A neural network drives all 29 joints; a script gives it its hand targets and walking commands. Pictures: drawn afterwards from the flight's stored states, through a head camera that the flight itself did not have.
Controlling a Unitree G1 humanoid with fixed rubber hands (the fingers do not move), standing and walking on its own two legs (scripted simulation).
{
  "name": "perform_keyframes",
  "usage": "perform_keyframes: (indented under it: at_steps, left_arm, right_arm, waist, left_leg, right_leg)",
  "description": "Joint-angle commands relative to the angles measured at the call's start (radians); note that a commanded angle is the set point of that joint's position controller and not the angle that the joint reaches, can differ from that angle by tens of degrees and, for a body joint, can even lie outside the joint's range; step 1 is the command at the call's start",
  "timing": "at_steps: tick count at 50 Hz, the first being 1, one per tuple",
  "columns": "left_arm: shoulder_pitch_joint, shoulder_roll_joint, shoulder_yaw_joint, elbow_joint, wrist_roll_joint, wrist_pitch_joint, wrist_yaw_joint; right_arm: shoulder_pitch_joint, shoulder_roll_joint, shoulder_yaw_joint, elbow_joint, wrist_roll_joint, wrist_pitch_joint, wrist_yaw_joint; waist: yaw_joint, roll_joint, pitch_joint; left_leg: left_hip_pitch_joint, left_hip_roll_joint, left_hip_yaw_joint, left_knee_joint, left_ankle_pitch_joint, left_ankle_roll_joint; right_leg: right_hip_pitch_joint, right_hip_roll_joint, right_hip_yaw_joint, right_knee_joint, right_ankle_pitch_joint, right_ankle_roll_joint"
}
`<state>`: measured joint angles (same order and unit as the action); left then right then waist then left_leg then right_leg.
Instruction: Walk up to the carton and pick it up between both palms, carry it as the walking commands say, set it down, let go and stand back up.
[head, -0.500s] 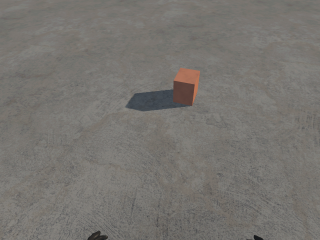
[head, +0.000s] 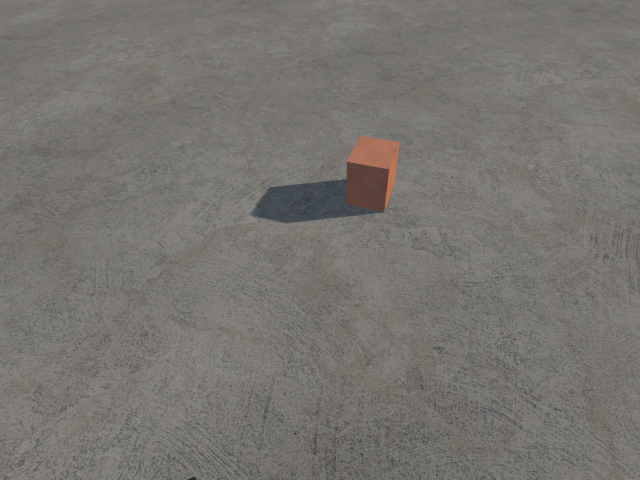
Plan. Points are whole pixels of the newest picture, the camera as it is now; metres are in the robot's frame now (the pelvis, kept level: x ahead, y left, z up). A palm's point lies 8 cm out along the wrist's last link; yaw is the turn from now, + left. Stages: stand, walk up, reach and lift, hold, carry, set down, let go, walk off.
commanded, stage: stand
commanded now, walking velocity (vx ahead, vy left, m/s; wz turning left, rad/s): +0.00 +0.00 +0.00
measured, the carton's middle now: (372, 174) +1.56 -0.15 -0.64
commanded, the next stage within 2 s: walk up in 0.54 s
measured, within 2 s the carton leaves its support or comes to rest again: neither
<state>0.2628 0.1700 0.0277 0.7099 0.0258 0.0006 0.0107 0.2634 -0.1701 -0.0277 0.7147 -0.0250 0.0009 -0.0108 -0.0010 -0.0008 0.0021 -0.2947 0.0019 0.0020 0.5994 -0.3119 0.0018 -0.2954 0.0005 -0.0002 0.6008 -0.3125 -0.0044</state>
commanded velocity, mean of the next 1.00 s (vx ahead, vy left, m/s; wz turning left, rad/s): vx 0.14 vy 0.00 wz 0.00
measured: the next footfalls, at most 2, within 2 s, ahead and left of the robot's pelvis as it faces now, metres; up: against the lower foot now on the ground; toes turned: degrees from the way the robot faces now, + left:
left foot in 1.36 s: +0.36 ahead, +0.11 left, +0.00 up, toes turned +8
right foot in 1.86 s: +0.61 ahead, -0.20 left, +0.00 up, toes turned -9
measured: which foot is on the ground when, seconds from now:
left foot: down 0.00-0.92, up 0.94-1.00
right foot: down 0.00-1.00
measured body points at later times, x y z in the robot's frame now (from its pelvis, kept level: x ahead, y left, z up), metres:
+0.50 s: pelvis +0.00 +0.00 +0.01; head +0.01 +0.00 +0.46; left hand +0.08 +0.24 -0.13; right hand +0.08 -0.24 -0.13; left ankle +0.00 +0.12 -0.73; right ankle +0.00 -0.12 -0.73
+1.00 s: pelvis +0.04 -0.04 +0.01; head +0.04 -0.06 +0.46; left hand +0.05 +0.22 -0.12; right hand +0.08 -0.30 -0.14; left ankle +0.01 +0.11 -0.67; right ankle +0.00 -0.15 -0.73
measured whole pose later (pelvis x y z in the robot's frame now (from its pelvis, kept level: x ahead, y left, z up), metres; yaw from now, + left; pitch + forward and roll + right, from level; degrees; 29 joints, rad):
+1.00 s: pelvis +0.04 -0.04 +0.01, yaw -2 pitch +3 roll +0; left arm 0.37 0.21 0.08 0.95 0.03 -0.08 0.00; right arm 0.31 -0.24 -0.09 0.94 -0.04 -0.02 0.02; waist 0.04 0.04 -0.04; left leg -0.46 0.07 -0.01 0.97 -0.37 0.02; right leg -0.23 -0.03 -0.12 0.49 -0.31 -0.01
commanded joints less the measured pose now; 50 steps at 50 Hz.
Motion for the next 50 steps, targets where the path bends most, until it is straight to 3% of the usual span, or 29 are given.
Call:
perform_keyframes:
  at_steps: [1, 19, 36, 37, 38, 39, 40, 41, 43, 45, 46, 47, 48, 49, 50]
  left_arm:
    - [0.007, 0.083, 0.023, -0.055, 0.0, -0.013, 0.004]
    - [0.032, 0.083, 0.031, 0.037, -0.004, -0.015, 0.012]
    - [0.062, 0.079, 0.032, 0.197, -0.01, -0.016, 0.022]
    - [0.009, 0.202, 0.084, 0.157, -0.034, 0.002, 0.009]
    - [-0.026, 0.101, 0.063, 0.116, -0.006, 0.001, -0.017]
    - [-0.14, 0.069, 0.064, 0.057, 0.005, -0.004, -0.036]
    - [-0.167, 0.066, 0.066, 0.046, 0.012, -0.012, -0.048]
    - [-0.098, 0.066, 0.064, 0.076, 0.006, -0.026, -0.055]
    - [0.068, 0.067, 0.067, 0.166, -0.001, -0.051, -0.056]
    - [0.235, 0.062, 0.069, 0.249, -0.005, -0.063, -0.037]
    - [0.368, 0.092, 0.078, 0.291, 0.006, -0.067, -0.023]
    - [0.533, 0.182, 0.092, 0.309, 0.027, -0.077, -0.005]
    - [0.445, 0.253, 0.09, 0.288, 0.017, -0.075, 0.014]
    - [0.332, 0.23, 0.082, 0.273, -0.001, -0.077, 0.014]
    - [0.246, 0.19, 0.074, 0.252, 0.0, -0.089, 0.005]
  right_arm:
    - [0.007, -0.083, -0.023, -0.054, 0.001, -0.013, -0.003]
    - [0.032, -0.085, -0.03, 0.038, 0.004, -0.014, -0.012]
    - [0.067, -0.08, -0.031, 0.191, 0.009, -0.016, -0.022]
    - [0.086, -0.228, -0.065, 0.146, 0.002, -0.01, -0.046]
    - [0.161, -0.23, -0.08, 0.197, 0.0, -0.015, -0.015]
    - [0.115, -0.218, -0.081, 0.181, -0.005, -0.013, -0.012]
    - [0.074, -0.191, -0.076, 0.17, -0.001, -0.017, -0.011]
    - [0.031, -0.18, -0.078, 0.159, -0.005, -0.026, -0.008]
    - [-0.001, -0.194, -0.082, 0.166, -0.001, -0.043, -0.004]
    - [-0.042, -0.186, -0.081, 0.173, -0.002, -0.039, 0.002]
    - [-0.066, -0.149, -0.07, 0.167, -0.002, -0.036, 0.009]
    - [-0.11, -0.075, -0.048, 0.121, -0.011, -0.04, 0.019]
    - [-0.12, -0.027, -0.042, 0.071, -0.024, -0.051, 0.03]
    - [-0.142, -0.056, -0.053, 0.066, -0.023, -0.058, 0.046]
    - [-0.126, -0.089, -0.064, 0.082, -0.016, -0.061, 0.058]
  waist:
    - [0.0, 0.001, -0.02]
    - [0.0, 0.001, 0.003]
    - [0.0, 0.001, 0.037]
    - [-0.01, 0.001, 0.075]
    - [-0.068, 0.164, -0.039]
    - [-0.071, 0.255, 0.109]
    - [-0.044, 0.209, 0.148]
    - [-0.003, 0.197, 0.108]
    - [0.05, 0.149, 0.062]
    - [0.127, 0.092, 0.034]
    - [0.186, 0.004, -0.002]
    - [0.242, -0.157, -0.033]
    - [0.174, -0.18, 0.044]
    - [0.116, -0.096, 0.101]
    - [0.069, -0.08, 0.114]
  left_leg:
    - [0.008, 0.048, -0.066, -0.107, 0.131, 0.037]
    - [0.029, 0.054, -0.073, -0.145, 0.137, 0.042]
    - [0.069, 0.065, -0.077, -0.205, 0.159, 0.041]
    - [0.12, 0.276, -0.205, -0.185, 0.275, 0.056]
    - [0.162, 0.31, -0.367, -0.367, -0.632, 0.133]
    - [0.039, 0.414, -0.491, -0.506, -0.692, 0.172]
    - [-0.035, 0.417, -0.505, -0.541, -0.604, 0.175]
    - [-0.059, 0.373, -0.398, -0.539, -0.48, 0.139]
    - [-0.146, 0.266, -0.185, -0.472, -0.302, 0.099]
    - [-0.26, 0.167, -0.065, -0.277, -0.348, 0.081]
    - [-0.45, 0.115, -0.003, -0.052, -0.346, 0.068]
    - [-0.643, 0.04, 0.047, 0.355, -0.255, 0.049]
    - [-0.751, 0.048, -0.042, 0.516, -0.172, 0.026]
    - [-0.732, 0.123, -0.077, 0.577, -0.051, 0.018]
    - [-0.676, 0.153, -0.069, 0.579, 0.065, 0.008]
  right_leg:
    - [0.005, -0.05, 0.067, -0.109, 0.135, -0.038]
    - [0.026, -0.056, 0.075, -0.147, 0.139, -0.043]
    - [0.068, -0.066, 0.08, -0.206, 0.16, -0.041]
    - [-0.056, -0.038, 0.004, 0.059, -0.015, -0.017]
    - [-0.222, -0.026, -0.038, 0.129, -0.311, -0.015]
    - [-0.309, -0.05, -0.065, 0.293, -0.189, 0.018]
    - [-0.302, -0.097, -0.013, 0.321, -0.094, 0.025]
    - [-0.221, -0.101, -0.024, 0.254, -0.076, 0.023]
    - [0.06, -0.039, -0.105, 0.038, -0.133, 0.007]
    - [0.345, 0.027, -0.203, -0.156, -0.044, -0.005]
    - [0.577, -0.056, -0.092, -0.188, -0.087, -0.016]
    - [0.663, -0.371, 0.33, -0.32, -0.353, -0.03]
    - [0.477, -0.571, 0.693, -0.542, -0.539, -0.122]
    - [0.342, -0.546, 0.671, -0.575, -0.59, -0.155]
    - [0.279, -0.479, 0.526, -0.549, -0.482, -0.132]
